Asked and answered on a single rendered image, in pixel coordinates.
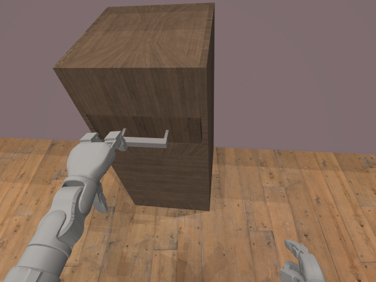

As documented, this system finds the left robot forearm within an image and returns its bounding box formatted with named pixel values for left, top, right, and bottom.
left=3, top=176, right=98, bottom=282

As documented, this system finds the handle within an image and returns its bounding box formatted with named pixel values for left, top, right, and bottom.
left=122, top=128, right=169, bottom=148

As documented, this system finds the cabinet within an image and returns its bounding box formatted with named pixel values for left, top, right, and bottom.
left=53, top=2, right=214, bottom=211

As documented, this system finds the drawer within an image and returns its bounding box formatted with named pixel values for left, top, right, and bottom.
left=88, top=115, right=202, bottom=144

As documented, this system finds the right robot hand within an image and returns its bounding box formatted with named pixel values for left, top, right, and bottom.
left=280, top=239, right=326, bottom=282

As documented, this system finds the left robot hand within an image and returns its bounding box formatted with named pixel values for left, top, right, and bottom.
left=66, top=131, right=127, bottom=213

